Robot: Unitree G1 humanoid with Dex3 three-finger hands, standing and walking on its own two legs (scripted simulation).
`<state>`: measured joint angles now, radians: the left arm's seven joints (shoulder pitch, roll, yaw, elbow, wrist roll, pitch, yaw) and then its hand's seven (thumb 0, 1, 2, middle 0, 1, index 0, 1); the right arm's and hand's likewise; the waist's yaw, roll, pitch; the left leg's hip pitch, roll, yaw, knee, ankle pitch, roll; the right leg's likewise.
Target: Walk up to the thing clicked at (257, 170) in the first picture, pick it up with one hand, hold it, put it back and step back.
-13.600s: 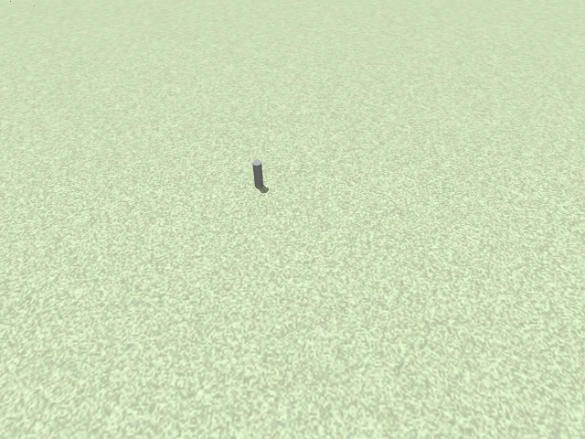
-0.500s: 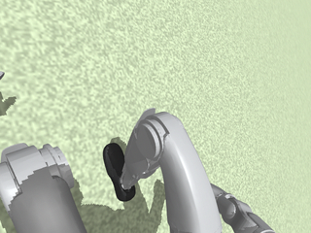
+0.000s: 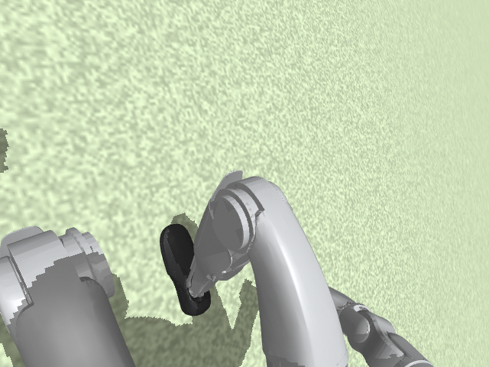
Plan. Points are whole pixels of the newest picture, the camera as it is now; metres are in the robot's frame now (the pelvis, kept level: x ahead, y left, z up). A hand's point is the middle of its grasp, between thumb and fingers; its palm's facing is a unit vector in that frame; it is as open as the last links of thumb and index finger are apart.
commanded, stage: settle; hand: left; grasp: from the side
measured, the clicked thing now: out of the picture +0.49 +0.24 -0.25
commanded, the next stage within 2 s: lift in 1.84 s
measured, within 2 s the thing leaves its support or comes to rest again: leaves its support in 0.36 s
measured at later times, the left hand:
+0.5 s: hand out of the picture +0.50 +0.23 -0.16, palm faces +0.17 -0.98 -0.05, open 5.0 cm
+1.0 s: hand out of the picture +0.48 +0.23 -0.06, palm faces +0.10 -0.99 -0.09, open 4.2 cm
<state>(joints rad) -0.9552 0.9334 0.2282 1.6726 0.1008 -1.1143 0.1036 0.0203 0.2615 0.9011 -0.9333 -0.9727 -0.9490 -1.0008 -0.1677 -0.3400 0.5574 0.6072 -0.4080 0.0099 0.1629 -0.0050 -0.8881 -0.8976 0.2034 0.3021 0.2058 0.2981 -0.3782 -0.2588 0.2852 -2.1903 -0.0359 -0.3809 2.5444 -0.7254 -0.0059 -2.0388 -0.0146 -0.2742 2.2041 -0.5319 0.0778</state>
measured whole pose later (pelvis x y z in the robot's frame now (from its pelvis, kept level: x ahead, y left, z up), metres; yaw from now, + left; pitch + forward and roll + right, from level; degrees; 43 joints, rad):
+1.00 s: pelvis +0.01 -0.01 +0.02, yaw +6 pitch +28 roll -13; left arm -0.82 0.58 0.21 1.09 0.01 -0.69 -0.06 0.06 0.14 1.12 -1.01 -1.13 -1.33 -1.42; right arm 0.11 -0.32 0.25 0.63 -0.17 0.06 0.15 0.00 -0.90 -0.90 0.20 0.30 0.21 0.30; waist -0.26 -0.06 0.04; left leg -2.23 -0.02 -0.19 2.42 -0.69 0.02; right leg -2.16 -0.05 -0.12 2.21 -0.55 0.05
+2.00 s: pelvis +0.02 -0.02 +0.05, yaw +11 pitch +34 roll -7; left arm -0.86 0.45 0.29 1.08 -0.01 -0.58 -0.15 0.07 0.10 1.18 -1.02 -1.15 -1.52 -1.60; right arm 0.15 -0.29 0.10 0.63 -0.10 0.06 0.08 0.00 -0.91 -0.90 0.20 0.30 0.21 0.30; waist -0.21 0.00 -0.09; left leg -2.16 -0.02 -0.09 2.28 -0.71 0.00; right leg -2.15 -0.07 -0.04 2.16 -0.60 0.04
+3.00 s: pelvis +0.05 -0.01 +0.25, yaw +13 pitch +26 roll -3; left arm -0.32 0.29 0.15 0.44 -0.18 -0.27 -0.16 0.07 0.12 1.16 -1.01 -1.16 -1.57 -1.62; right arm 0.16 -0.25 0.02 0.60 0.05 -0.02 -0.04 0.01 -0.91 -0.90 0.20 0.30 0.21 0.30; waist -0.06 0.03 -0.18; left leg -1.42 0.02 -0.05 1.61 -0.65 0.00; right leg -1.44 -0.05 -0.04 1.54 -0.55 0.03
